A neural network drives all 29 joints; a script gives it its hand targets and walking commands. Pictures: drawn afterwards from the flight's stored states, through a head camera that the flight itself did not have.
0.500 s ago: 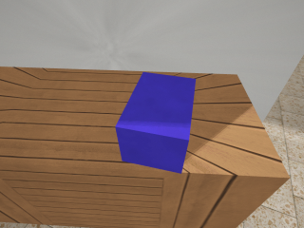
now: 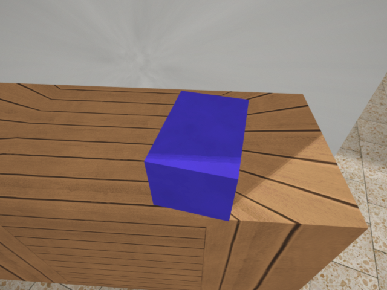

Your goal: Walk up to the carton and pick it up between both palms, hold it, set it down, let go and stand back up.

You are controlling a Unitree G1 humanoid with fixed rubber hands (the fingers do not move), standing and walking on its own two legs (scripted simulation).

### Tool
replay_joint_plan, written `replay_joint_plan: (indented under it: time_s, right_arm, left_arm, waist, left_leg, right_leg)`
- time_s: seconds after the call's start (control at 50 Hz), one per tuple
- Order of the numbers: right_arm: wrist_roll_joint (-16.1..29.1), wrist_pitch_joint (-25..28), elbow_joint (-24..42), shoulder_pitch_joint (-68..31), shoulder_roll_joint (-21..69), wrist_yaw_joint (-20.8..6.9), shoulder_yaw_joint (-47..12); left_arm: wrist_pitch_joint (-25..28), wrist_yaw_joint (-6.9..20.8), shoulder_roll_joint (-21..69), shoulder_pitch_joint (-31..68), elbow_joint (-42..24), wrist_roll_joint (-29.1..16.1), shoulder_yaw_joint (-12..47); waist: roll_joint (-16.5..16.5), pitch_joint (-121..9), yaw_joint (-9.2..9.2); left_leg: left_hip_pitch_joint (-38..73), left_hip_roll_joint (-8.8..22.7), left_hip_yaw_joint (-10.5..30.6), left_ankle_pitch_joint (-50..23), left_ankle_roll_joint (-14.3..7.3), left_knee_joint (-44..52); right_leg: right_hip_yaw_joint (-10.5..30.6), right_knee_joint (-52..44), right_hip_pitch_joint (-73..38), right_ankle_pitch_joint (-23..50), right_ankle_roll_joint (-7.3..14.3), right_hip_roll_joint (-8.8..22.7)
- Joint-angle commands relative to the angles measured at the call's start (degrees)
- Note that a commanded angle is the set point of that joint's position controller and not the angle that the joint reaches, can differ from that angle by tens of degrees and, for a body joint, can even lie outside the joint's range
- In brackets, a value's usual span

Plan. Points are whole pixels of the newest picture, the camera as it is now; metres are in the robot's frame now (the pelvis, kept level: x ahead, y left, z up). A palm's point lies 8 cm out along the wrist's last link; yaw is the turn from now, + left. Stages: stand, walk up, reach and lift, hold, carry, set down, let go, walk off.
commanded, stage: stand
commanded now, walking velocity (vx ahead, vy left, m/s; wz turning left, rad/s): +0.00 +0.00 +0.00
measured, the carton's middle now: (202, 150) +0.49 +0.00 +0.01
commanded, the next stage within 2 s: none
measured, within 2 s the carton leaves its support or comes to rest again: neither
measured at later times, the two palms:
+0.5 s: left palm out of the picture +0.02 +0.26 -0.12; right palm out of the picture +0.03 -0.26 -0.12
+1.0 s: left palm out of the picture +0.02 +0.25 -0.12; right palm out of the picture +0.02 -0.25 -0.13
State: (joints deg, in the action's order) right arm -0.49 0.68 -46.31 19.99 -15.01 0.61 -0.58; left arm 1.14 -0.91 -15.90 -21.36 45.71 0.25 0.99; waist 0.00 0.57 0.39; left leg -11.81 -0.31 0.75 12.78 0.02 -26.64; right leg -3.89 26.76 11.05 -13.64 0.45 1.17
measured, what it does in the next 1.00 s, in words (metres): stands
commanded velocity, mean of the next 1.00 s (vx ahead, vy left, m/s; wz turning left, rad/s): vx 0.00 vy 0.00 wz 0.00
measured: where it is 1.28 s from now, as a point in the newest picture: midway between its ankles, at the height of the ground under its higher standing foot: outside the picture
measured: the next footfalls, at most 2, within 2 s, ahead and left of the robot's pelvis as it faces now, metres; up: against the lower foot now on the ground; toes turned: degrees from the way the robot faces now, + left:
none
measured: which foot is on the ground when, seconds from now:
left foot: down 0.00-1.00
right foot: down 0.00-1.00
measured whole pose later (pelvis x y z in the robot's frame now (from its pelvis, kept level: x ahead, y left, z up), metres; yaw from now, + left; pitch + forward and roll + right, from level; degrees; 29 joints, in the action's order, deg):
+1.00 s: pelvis +0.01 +0.00 +0.00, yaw +0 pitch -2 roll +0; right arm -0.2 0.6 -53.3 20.4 -13.8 1.7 -1.0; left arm 0.7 -1.6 -14.2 -20.5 52.6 0.0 1.1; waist 0.2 0.5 0.4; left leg -10.7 0.0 1.0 12.2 0.4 -24.4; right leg -3.4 24.5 10.0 -13.0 0.5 0.7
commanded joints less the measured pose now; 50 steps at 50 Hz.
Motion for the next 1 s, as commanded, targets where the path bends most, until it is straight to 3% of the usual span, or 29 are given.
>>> replay_joint_plan:
  time_s: [0.0, 0.38, 0.98]
  right_arm:
    - [0.1, 0.8, 2.6, 1.6, -6.9, 0.4, 1.9]
    - [0.1, 0.6, -0.8, 2.6, -6.6, 0.8, 1.7]
    - [0.2, 0.5, -5.4, 3.2, -5.5, 1.4, 1.1]
  left_arm:
    - [0.7, -0.3, -7.1, -2.1, -2.4, 0.0, -1.9]
    - [0.4, -0.6, -6.5, -2.3, 0.7, -0.1, -1.8]
    - [0.1, -1.0, -4.9, -2.1, 5.1, -0.3, -1.3]
  waist:
    - [0.2, 2.4, 0.06]
    - [-0.1, 4.0, -0.03]
    - [0.3, 3.6, -0.03]
  left_leg:
    - [-1.9, 5.5, 6.0, -1.8, -1.0, 5.1]
    - [-2.3, 5.3, 5.8, -0.5, -0.6, 5.9]
    - [-1.3, 5.7, 5.3, -3.2, -0.4, 6.7]
  right_leg:
    - [7.2, -6.0, 1.5, 0.9, 1.1, 5.5]
    - [7.5, -7.6, 2.1, -1.2, 0.9, 5.3]
    - [7.5, -7.8, 0.5, 2.2, 0.6, 5.2]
